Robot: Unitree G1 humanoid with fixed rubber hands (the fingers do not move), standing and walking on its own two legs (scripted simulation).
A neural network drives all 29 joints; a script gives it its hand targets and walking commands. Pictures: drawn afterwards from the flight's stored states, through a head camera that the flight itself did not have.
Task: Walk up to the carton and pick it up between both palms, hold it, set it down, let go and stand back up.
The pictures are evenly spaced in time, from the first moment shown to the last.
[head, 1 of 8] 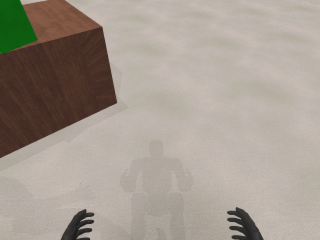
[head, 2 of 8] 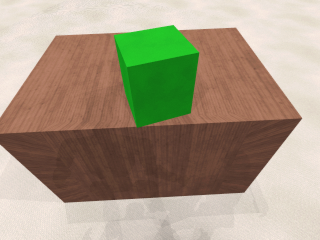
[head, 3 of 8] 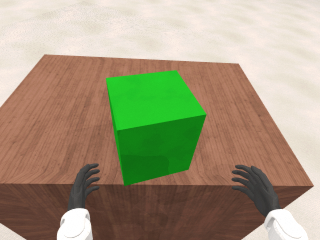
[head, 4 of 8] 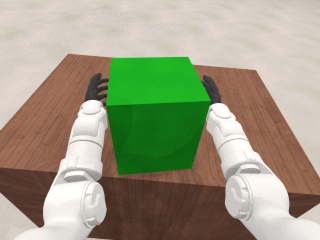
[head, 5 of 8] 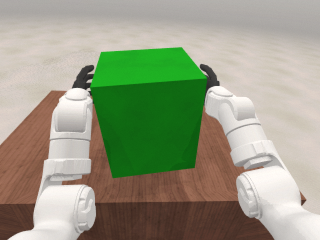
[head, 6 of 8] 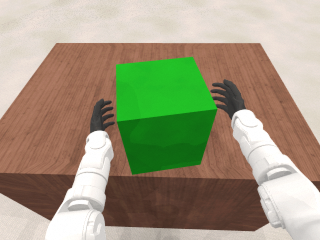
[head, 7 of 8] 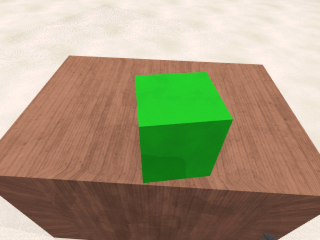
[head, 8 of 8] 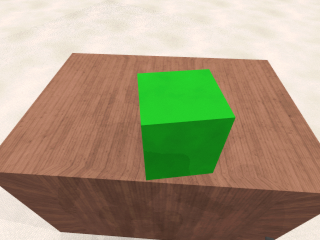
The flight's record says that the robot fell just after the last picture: no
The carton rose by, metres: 0.23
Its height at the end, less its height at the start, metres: +0.00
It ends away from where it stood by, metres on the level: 0.01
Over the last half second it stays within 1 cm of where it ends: yes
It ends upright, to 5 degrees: yes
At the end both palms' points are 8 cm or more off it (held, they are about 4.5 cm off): yes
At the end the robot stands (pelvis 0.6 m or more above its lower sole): yes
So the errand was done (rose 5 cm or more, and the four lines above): yes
